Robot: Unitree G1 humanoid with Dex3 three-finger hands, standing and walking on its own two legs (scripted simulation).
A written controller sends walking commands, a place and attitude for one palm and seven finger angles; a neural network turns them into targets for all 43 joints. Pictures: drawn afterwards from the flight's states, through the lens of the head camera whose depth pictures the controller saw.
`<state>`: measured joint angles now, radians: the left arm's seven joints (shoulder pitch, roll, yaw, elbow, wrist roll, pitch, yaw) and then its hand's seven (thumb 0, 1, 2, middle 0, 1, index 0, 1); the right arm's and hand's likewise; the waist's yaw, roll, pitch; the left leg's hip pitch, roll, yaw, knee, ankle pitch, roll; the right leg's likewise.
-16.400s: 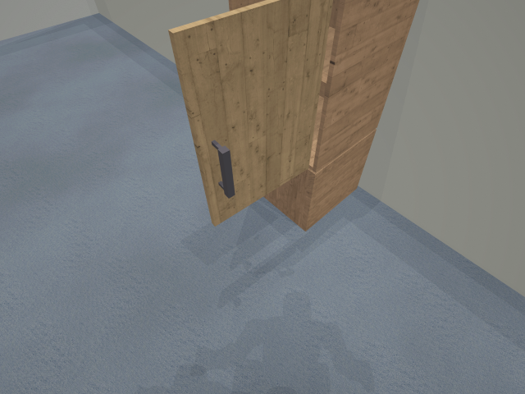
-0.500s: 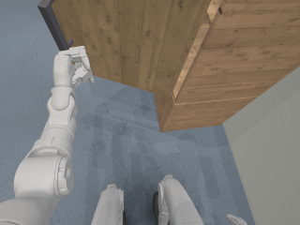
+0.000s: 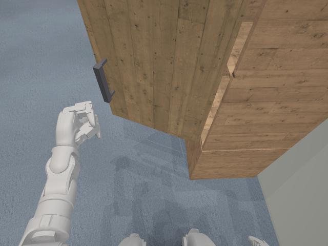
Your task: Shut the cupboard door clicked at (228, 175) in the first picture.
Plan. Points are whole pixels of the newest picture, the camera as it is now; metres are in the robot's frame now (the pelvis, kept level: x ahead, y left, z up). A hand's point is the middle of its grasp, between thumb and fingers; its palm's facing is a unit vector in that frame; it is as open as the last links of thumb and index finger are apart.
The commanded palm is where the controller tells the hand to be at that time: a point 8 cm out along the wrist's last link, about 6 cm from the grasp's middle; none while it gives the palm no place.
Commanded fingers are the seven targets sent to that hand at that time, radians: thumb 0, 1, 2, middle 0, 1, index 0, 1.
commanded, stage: draw the hand back to the body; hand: left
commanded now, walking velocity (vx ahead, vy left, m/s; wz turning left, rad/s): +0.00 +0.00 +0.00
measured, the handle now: (106, 81) +0.63 +0.21 -0.04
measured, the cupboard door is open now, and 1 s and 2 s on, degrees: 66 66 66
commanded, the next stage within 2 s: step back with the hand held close in 1.18 s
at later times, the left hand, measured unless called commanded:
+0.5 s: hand (31, 146) +0.28 +0.24 +0.16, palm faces +0.32 -0.90 -0.31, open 3.9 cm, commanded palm +0.23 +0.27 +0.18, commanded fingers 0.00 0.90 0.90 -0.58 -0.72 -0.58 -0.72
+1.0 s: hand out of the picture +0.20 +0.27 +0.22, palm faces +0.50 -0.76 -0.42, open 7.2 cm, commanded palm +0.15 +0.30 +0.24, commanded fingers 0.00 0.90 0.90 -0.20 -0.30 -0.20 -0.30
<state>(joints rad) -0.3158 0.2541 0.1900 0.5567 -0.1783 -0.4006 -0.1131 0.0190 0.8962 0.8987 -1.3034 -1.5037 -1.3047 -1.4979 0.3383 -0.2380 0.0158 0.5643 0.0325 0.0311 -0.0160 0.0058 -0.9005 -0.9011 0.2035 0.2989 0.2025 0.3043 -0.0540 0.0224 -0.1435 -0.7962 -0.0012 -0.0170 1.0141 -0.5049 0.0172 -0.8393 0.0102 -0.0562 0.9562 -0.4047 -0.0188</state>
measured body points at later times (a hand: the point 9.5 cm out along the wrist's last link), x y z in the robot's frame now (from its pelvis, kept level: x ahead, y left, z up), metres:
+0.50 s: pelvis +0.03 +0.00 +0.06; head +0.02 -0.02 +0.51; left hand +0.25 +0.28 +0.18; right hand +0.23 -0.20 -0.02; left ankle -0.01 +0.11 -0.68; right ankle +0.03 -0.11 -0.68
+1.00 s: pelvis +0.02 +0.00 +0.07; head +0.01 -0.04 +0.51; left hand +0.17 +0.31 +0.24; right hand +0.22 -0.21 -0.03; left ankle -0.01 +0.11 -0.68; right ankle +0.03 -0.11 -0.68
